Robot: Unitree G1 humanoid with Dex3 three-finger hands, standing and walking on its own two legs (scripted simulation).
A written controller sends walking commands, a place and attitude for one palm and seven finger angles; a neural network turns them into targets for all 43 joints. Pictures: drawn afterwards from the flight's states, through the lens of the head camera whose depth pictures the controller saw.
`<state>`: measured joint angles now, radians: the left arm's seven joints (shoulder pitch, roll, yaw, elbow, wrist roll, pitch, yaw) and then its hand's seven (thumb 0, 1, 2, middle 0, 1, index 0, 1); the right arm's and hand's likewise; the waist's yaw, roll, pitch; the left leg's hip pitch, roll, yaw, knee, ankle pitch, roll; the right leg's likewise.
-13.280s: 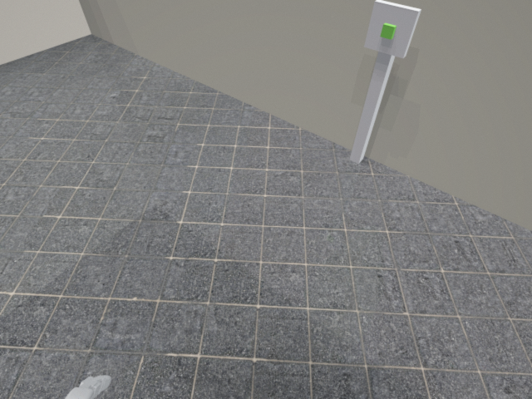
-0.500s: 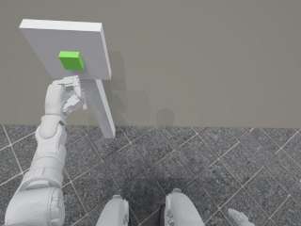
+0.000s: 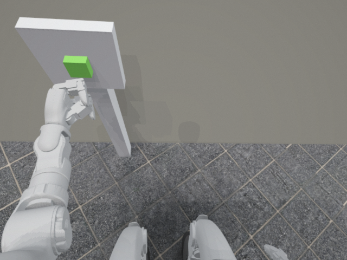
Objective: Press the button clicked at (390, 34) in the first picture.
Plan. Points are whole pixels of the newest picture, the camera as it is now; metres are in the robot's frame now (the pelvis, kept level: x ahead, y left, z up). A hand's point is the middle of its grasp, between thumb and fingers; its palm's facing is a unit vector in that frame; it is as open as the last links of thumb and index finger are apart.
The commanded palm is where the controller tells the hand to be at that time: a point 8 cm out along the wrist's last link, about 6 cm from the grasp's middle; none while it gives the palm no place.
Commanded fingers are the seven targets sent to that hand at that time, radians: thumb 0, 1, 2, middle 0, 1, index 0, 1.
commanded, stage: press the button with the knuckle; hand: left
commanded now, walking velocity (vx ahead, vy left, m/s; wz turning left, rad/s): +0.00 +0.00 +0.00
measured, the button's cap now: (79, 66) +0.54 +0.21 +0.06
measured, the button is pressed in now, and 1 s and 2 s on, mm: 0 7 0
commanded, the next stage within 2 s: hold the button down briefly in 0.86 s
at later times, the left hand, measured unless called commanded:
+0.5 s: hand (87, 93) +0.49 +0.19 +0.03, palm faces -0.01 -1.00 -0.03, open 3.3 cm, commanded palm +0.48 +0.24 +0.04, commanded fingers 0.00 0.90 0.90 -1.30 -1.50 -1.30 -1.50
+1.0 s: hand (87, 90) +0.50 +0.20 +0.03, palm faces +0.01 -1.00 -0.06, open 3.4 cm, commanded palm +0.51 +0.22 +0.04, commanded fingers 0.00 0.90 0.90 -1.30 -1.50 -1.30 -1.50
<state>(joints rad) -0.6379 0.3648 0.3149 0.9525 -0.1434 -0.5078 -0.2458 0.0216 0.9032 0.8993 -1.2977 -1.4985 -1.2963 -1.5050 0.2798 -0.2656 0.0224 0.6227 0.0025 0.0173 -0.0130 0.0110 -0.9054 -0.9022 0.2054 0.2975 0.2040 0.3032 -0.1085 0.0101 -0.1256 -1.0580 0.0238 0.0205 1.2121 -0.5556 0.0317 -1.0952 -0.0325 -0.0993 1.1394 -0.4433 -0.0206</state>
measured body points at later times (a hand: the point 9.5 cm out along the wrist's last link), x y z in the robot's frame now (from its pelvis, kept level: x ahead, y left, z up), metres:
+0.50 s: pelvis +0.00 +0.00 -0.01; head +0.15 +0.03 +0.41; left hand +0.48 +0.25 +0.03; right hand +0.03 -0.27 -0.12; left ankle +0.01 +0.10 -0.64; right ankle +0.05 -0.11 -0.64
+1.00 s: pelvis -0.02 +0.01 -0.02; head +0.14 +0.04 +0.40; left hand +0.49 +0.25 +0.03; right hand +0.01 -0.26 -0.13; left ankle +0.01 +0.10 -0.64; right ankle +0.05 -0.11 -0.64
